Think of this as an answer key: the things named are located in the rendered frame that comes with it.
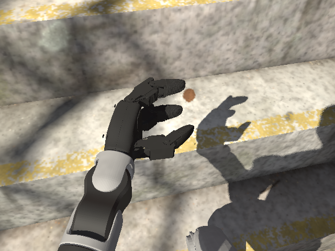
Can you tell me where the robot left hand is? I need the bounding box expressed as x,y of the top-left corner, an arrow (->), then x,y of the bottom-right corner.
102,77 -> 194,162

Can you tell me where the left robot forearm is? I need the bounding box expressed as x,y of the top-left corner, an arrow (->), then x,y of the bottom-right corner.
58,150 -> 135,251

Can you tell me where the right robot thigh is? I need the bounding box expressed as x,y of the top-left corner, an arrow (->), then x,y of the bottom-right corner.
186,225 -> 237,251

